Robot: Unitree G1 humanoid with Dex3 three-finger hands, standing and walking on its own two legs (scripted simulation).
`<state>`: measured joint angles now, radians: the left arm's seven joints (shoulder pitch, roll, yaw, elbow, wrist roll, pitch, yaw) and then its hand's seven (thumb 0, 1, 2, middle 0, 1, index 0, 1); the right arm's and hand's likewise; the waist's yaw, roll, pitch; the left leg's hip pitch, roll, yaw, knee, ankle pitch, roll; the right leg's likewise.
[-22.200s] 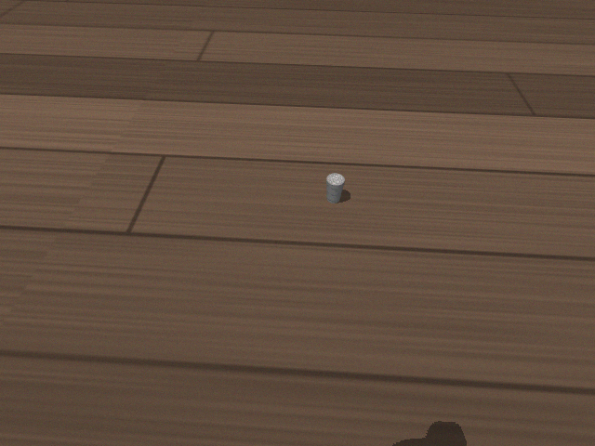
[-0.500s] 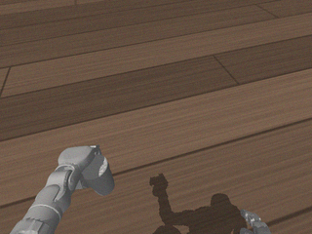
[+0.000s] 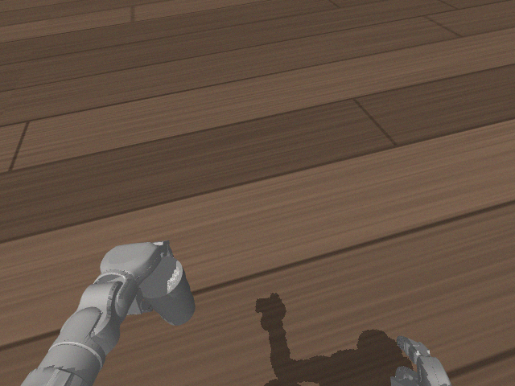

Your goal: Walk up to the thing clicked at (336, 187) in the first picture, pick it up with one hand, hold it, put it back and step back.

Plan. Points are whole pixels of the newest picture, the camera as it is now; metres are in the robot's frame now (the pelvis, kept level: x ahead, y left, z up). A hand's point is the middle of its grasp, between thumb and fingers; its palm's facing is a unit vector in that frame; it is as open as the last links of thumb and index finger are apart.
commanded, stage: hold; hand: left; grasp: from the side
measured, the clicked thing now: (170, 294) +0.31 +0.19 -0.09
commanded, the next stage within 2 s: crouch in 1.66 s
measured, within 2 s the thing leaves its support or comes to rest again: neither
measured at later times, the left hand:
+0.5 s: hand (134, 287) +0.29 +0.22 -0.01, palm faces -0.43 -0.07 -0.90, open 10.4 cm
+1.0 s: hand (138, 279) +0.30 +0.22 -0.01, palm faces -0.45 -0.07 -0.89, open 10.4 cm
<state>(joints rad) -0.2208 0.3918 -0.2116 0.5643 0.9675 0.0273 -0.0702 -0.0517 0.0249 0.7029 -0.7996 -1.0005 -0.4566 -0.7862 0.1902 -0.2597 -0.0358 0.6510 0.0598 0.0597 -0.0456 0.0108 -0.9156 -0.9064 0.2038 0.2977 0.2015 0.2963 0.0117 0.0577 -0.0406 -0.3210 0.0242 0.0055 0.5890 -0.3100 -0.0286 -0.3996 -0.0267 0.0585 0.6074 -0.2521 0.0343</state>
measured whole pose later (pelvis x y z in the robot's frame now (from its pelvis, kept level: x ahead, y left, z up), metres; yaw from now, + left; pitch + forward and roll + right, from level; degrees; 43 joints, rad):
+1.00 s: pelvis +0.01 +0.00 +0.01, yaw +0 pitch +1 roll +1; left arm -0.22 0.40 -0.22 0.53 0.96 0.02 -0.11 -0.04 0.02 0.72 -0.78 -1.02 -0.45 -0.80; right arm 0.18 -0.25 -0.03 0.65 0.07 0.08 -0.06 0.01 -0.91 -0.91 0.20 0.30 0.20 0.30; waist 0.02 0.06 -0.01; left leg -0.21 0.02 0.01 0.47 -0.27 -0.03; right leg -0.29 -0.03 0.06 0.50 -0.21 0.04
